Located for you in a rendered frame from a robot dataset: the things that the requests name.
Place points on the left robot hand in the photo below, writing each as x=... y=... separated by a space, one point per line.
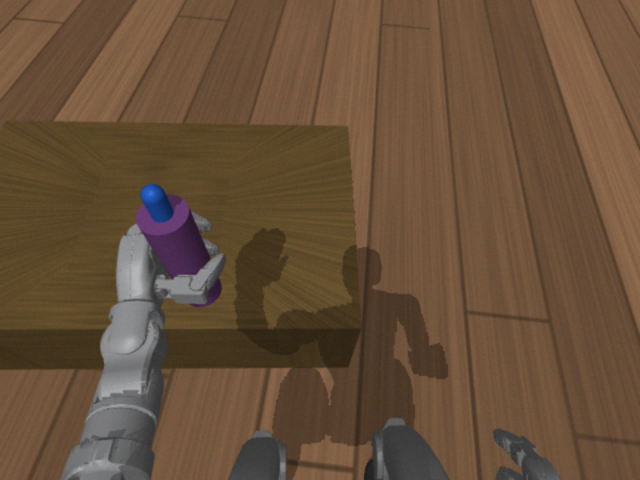
x=141 y=275

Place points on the bottle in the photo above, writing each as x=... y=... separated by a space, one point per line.
x=169 y=227

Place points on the right robot hand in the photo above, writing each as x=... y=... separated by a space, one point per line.
x=524 y=454

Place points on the left robot arm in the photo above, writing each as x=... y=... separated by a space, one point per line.
x=117 y=438

